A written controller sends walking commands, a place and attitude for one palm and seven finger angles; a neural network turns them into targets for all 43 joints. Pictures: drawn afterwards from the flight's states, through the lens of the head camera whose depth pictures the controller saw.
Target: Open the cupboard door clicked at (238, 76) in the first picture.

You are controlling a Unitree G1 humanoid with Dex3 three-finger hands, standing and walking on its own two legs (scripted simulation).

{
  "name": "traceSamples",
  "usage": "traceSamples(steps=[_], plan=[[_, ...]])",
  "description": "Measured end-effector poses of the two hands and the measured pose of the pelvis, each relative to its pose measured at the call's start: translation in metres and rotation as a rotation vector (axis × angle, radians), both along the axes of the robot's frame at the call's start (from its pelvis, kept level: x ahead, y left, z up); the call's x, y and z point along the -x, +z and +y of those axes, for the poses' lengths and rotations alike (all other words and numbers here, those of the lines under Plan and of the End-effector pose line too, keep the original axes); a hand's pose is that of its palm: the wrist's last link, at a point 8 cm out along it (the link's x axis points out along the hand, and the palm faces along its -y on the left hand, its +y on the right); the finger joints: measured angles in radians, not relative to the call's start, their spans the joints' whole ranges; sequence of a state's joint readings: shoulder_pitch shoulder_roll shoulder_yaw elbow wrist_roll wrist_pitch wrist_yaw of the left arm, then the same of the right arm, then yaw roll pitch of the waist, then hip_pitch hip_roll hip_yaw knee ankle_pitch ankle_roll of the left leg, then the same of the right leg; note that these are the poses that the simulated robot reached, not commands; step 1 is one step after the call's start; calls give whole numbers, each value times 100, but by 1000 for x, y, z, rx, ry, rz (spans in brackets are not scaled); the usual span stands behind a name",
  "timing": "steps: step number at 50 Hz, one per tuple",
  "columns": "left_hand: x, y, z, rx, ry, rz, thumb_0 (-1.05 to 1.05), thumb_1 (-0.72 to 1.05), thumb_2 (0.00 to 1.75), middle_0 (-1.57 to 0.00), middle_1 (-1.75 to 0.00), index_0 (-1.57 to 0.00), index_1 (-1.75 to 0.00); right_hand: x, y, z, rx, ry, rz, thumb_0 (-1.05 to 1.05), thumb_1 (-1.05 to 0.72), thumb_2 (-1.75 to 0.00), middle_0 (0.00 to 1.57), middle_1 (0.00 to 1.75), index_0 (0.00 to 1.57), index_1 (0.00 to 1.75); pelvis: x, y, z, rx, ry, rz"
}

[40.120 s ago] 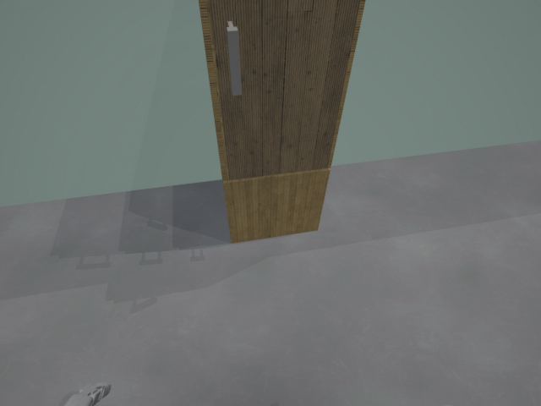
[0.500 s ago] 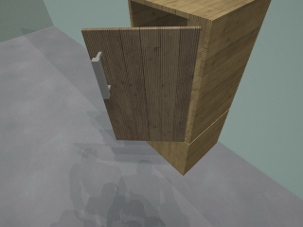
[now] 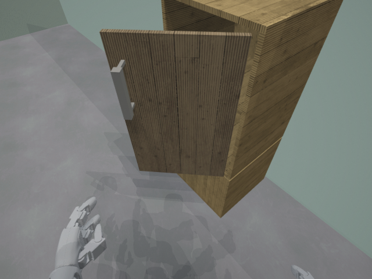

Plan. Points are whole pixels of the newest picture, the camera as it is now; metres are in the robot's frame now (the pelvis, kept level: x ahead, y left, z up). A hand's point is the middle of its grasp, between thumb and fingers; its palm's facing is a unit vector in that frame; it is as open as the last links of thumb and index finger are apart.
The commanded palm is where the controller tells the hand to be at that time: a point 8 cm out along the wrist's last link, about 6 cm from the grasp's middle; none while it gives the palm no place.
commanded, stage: raise the hand with hooked fingers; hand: left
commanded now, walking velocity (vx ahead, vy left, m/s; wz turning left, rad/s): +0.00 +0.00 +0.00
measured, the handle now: (125, 90) +0.57 +0.20 +0.10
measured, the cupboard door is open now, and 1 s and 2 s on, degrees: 44 44 44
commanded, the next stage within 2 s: move the hooked fingers beside the handle in 1.92 s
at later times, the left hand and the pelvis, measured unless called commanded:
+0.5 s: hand (90, 241) +0.19 +0.20 +0.02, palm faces -0.12 -0.99 -0.10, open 10.1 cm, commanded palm +0.15 +0.27 +0.02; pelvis -0.04 -0.01 -0.06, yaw +1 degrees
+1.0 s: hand (55, 207) +0.23 +0.26 +0.08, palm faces +0.01 -1.00 -0.07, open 13.0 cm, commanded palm +0.20 +0.31 +0.08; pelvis -0.03 +0.02 -0.02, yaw +0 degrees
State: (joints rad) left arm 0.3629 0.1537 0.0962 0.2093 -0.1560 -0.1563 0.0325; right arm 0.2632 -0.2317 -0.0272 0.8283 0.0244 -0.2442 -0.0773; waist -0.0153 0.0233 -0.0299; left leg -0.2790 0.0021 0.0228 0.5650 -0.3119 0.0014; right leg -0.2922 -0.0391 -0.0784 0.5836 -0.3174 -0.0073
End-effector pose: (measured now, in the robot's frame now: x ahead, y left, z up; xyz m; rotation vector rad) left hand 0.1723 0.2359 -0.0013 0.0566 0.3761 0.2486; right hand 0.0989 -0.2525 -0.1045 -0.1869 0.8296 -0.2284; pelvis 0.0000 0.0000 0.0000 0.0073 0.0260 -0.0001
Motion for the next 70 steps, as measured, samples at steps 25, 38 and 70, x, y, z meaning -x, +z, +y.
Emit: traceSamples(steps=[25,38,70], plan=[[-8,23,22,-20,-385,-376,1,31,65,-24,-69,-24,-68,-42,-21,37,-35,153,-197,2,-91,-90,21,30,21,30,38,-56,-5,48,18,127],[-3,47,62,-21,-237,-366,0,1,52,-26,-88,-26,-87,8,-5,14,45,90,-122,2,-90,-90,21,30,21,30,36,-36,12,37,3,95],[-82,133,107,-22,-231,-417,-1,-49,30,-30,-120,-30,-119,-51,30,34,19,144,-202,2,-90,-90,21,30,21,30,11,-6,9,30,8,8]])
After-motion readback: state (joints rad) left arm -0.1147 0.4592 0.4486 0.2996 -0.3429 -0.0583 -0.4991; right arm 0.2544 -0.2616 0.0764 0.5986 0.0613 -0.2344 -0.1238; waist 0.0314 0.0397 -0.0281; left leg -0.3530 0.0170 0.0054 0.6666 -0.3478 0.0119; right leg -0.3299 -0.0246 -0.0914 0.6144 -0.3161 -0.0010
